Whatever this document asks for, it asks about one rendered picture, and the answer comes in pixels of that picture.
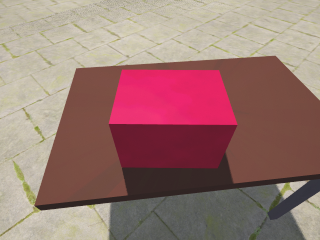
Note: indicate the table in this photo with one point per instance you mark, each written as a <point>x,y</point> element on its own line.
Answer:
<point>277,139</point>

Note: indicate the carton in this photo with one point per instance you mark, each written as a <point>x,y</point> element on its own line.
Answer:
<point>171,119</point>

